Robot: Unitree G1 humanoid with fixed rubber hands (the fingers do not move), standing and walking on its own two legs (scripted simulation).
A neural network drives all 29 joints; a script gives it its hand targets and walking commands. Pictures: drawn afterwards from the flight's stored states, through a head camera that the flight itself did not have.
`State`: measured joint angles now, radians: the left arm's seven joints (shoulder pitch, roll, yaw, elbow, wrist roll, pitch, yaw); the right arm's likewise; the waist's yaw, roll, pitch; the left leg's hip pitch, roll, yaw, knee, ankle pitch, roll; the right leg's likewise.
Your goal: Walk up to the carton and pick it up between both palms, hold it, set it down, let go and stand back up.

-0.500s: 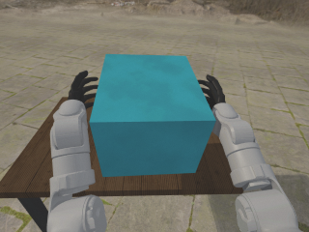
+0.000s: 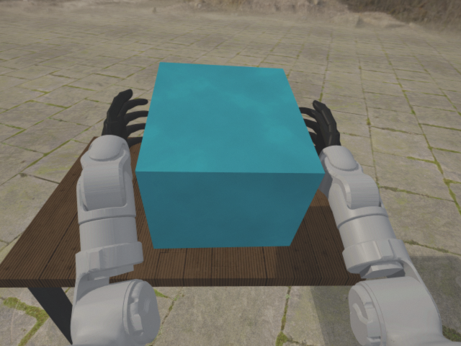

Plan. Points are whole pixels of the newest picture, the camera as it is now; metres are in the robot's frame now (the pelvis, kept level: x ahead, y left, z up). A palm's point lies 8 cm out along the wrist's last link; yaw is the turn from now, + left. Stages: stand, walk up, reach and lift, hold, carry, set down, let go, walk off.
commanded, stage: set down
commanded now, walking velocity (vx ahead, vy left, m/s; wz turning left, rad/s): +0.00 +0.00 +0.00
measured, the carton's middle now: (223, 151) +0.42 +0.00 +0.19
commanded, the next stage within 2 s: none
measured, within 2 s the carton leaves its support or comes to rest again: neither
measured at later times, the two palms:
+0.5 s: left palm (129, 164) +0.38 +0.16 +0.20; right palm (316, 173) +0.38 -0.17 +0.17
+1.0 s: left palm (132, 166) +0.41 +0.16 +0.18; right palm (310, 175) +0.39 -0.17 +0.15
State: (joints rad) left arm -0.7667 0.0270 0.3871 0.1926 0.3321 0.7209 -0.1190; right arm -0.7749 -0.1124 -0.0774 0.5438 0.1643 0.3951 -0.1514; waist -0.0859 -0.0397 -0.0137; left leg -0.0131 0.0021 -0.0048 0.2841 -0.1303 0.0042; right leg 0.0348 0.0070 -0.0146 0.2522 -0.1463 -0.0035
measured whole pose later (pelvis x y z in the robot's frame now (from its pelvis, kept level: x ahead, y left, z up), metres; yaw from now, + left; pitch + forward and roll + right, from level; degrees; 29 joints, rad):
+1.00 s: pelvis +0.02 +0.00 +0.00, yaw +1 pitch -6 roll +0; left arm -0.73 0.00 0.37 0.45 0.33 0.39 -0.08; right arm -0.67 -0.04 -0.23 0.74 -0.06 0.01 -0.10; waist -0.04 -0.06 0.05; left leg -0.03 0.00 -0.01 0.28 -0.14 0.00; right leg 0.03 0.00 -0.06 0.26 -0.17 -0.01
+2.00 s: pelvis +0.03 -0.01 +0.00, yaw -1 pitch +2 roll +0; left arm -0.83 -0.02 0.47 0.78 0.33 0.19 -0.02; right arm -0.76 -0.03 -0.48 0.89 -0.27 -0.06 0.02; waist -0.01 -0.03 -0.02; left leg -0.16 0.02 0.05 0.27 -0.14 -0.01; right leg -0.14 0.00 -0.03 0.28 -0.17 -0.01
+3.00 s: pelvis +0.03 +0.00 +0.00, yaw -2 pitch +7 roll +0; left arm -0.82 -0.04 0.51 0.90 0.37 0.05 0.00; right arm -0.75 -0.02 -0.57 0.92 -0.38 -0.14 0.05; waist 0.01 -0.02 -0.05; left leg -0.27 0.02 0.08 0.29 -0.14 0.00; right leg -0.26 0.00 -0.04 0.29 -0.16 -0.01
